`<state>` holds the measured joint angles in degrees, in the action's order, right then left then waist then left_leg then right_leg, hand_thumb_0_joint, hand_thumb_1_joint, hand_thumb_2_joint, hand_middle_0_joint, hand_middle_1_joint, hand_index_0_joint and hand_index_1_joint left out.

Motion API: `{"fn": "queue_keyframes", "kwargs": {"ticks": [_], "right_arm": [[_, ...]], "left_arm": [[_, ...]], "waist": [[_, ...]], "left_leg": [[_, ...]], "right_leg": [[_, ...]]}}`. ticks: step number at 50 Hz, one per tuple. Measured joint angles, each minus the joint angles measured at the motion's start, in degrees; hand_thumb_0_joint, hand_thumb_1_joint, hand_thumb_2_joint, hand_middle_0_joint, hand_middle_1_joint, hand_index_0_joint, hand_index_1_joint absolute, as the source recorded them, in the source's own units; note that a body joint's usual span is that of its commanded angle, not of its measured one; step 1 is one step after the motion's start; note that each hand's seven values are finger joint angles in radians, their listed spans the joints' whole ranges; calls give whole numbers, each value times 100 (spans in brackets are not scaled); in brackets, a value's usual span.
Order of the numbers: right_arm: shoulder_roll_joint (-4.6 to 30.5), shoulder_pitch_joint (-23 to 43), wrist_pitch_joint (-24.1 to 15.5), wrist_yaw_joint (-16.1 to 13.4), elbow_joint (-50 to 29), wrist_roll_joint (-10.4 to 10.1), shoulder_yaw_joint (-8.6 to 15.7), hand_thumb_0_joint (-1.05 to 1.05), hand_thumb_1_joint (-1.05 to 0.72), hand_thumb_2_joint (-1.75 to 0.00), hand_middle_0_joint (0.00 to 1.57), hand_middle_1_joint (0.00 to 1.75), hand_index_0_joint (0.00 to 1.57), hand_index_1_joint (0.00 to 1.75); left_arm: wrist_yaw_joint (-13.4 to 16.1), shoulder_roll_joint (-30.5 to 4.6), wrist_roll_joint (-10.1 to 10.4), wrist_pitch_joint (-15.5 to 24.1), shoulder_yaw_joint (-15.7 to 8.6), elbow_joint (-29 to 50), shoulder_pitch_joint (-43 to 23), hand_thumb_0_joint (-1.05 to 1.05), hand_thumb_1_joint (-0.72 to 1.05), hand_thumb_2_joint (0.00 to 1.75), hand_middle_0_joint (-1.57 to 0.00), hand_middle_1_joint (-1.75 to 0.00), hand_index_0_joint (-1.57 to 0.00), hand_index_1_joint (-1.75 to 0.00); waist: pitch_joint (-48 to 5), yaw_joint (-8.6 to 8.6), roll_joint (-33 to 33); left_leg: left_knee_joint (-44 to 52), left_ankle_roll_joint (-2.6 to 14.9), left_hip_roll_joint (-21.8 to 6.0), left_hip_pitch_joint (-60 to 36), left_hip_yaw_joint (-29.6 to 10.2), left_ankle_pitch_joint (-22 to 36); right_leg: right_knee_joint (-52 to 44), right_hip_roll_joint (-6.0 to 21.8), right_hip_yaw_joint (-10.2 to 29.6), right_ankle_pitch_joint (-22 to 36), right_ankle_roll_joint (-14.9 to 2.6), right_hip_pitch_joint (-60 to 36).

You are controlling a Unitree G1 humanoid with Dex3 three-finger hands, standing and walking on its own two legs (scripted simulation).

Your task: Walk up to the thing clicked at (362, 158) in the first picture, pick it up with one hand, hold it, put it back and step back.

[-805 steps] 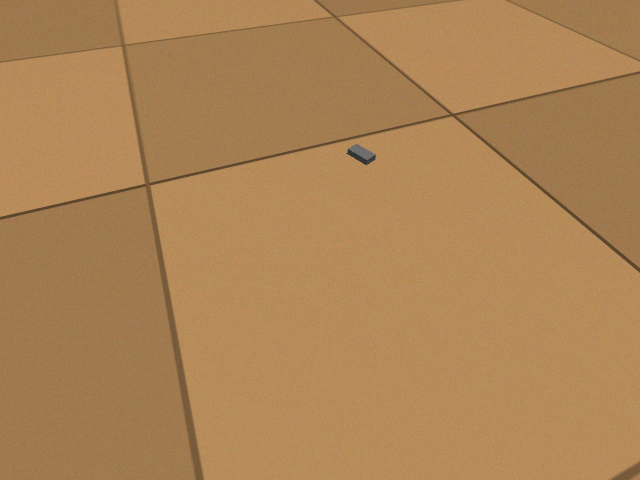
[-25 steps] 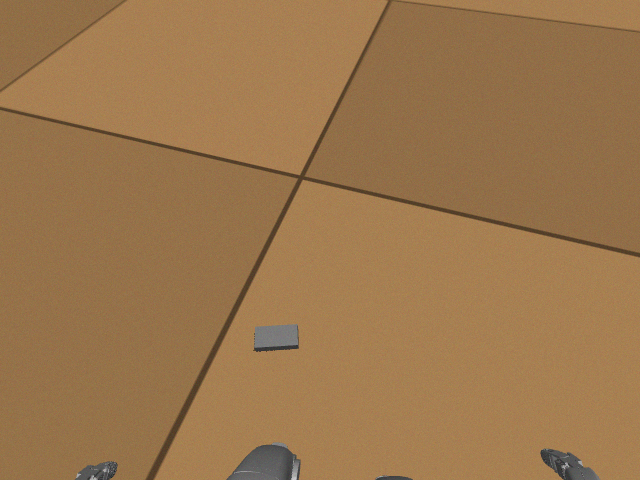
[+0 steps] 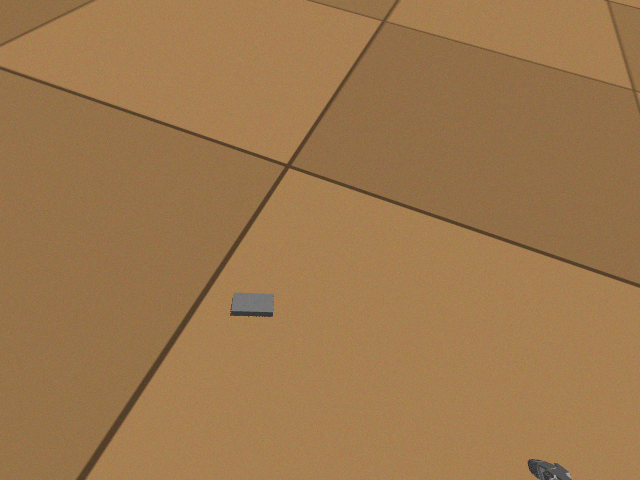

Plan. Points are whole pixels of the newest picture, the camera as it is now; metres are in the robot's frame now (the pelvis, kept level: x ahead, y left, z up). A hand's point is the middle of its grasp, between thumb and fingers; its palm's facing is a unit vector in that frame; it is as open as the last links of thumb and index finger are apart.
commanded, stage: walk up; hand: left
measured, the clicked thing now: (253, 304) +0.73 +0.17 -0.75
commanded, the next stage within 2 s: stand in 1.26 s
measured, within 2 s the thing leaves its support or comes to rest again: neither
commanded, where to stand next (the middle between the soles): +0.35 +0.00 m, yaw +2 degrees
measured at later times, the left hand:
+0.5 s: hand out of the picture +0.05 +0.28 -0.15, palm faces +0.04 -0.92 -0.39, open 7.4 cm
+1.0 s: hand out of the picture +0.11 +0.24 -0.14, palm faces +0.07 -0.94 -0.32, open 7.4 cm
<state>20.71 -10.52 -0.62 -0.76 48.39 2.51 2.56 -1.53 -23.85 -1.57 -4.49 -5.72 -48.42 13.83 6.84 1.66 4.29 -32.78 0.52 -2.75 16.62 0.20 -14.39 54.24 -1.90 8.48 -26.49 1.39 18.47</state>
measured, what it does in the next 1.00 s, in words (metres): steps on the spot: right foot, then left foot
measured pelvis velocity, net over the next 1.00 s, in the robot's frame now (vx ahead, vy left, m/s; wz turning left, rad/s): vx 0.01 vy -0.01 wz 0.05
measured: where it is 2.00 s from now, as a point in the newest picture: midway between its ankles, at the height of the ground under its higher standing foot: outside the picture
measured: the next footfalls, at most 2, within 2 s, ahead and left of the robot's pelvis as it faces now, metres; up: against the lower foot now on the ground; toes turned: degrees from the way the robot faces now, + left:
right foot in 0.08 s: -0.01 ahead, -0.16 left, +0.00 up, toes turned +2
left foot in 0.36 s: +0.05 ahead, +0.11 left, +0.00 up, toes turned +1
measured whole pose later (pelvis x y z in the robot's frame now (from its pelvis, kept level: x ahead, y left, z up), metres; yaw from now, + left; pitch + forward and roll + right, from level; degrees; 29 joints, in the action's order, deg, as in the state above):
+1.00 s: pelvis +0.01 -0.01 +0.00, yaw +3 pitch -3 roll +0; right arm 20.1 -9.1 -0.9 0.3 59.2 0.9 0.7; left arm -0.7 -19.3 -0.6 0.3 -2.4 -57.0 5.0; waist 4.1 0.4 0.3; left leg -30.8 -0.5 0.2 11.6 -2.2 -16.7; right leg 30.5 1.7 -1.2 -14.4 0.7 13.5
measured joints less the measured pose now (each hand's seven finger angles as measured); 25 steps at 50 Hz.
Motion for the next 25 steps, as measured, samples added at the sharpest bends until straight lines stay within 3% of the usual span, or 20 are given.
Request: {"fn": "queue_keyframes", "kwargs": {"ticks": [3,5,6,8,11,14,18,20,22,25], "right_arm": [[100,88,38,98,-138,55,18,1,-90,-90,21,30,21,30],[248,119,107,116,-142,37,70,0,-90,-90,21,30,21,30],[292,80,158,100,-96,7,103,0,-90,-90,21,30,21,30],[302,-80,230,85,56,-33,131,0,-90,-90,20,30,21,30],[362,-264,213,144,260,-121,146,1,-90,-90,20,30,21,30],[379,-451,167,182,414,-134,154,1,-90,-90,20,30,21,30],[275,-594,98,237,587,-101,112,1,-90,-90,20,30,21,30],[123,-533,30,225,670,-91,102,1,-90,-90,20,30,21,30],[-21,-472,-68,213,638,-61,78,1,-90,-90,20,30,21,30],[-110,-508,-160,221,540,-65,41,1,-90,-90,20,30,21,30]], "left_arm": [[-18,-24,-6,142,34,-312,195,0,90,90,-20,-30,-21,-30],[20,116,-40,268,32,-532,201,0,90,90,-20,-30,-21,-30],[29,199,-72,323,49,-583,244,0,91,90,-20,-30,-21,-30],[18,286,-130,371,101,-603,383,0,90,90,-20,-30,-21,-30],[23,397,-131,417,136,-643,449,0,90,90,-20,-30,-21,-30],[20,429,-115,506,137,-597,386,0,90,90,-20,-30,-21,-30],[16,307,-70,573,126,-451,210,0,90,90,-20,-30,-21,-30],[45,183,-14,534,127,-420,88,0,90,90,-20,-30,-21,-30],[96,124,53,454,129,-435,1,0,90,90,-20,-30,-21,-30],[125,108,83,355,181,-490,-161,0,90,90,-20,-30,-21,-30]], "waist": [[-118,-7,-81],[-85,-66,-432],[-120,-95,-593],[-343,18,-636],[-464,84,-692],[-477,41,-787],[-365,0,-745],[-208,1,-494],[-118,-11,-299],[-155,-185,-366]], "left_leg": [[-312,7,-106,172,137,-112],[-701,46,-270,317,-34,-309],[-907,63,-238,384,-235,-663],[-1346,12,71,538,-465,-1190],[-1751,-45,349,605,-555,-1117],[-1553,-94,361,523,-553,-1029],[-551,-102,260,135,-307,-951],[-101,-55,414,-78,-179,-50],[0,0,503,-182,-53,-20],[92,78,394,-221,-210,-59]], "right_leg": [[-1544,219,-351,-221,-48,-689],[-2047,45,-535,450,-68,-946],[-2043,-27,-609,512,-63,-973],[-1977,31,-552,470,-145,-889],[-2128,174,-499,539,-192,-924],[-2282,257,-609,615,-116,-965],[-2187,373,-770,521,27,-944],[-1930,561,-707,369,83,-897],[-1324,605,-552,211,-83,-626],[-311,260,-518,-335,-261,-163]]}}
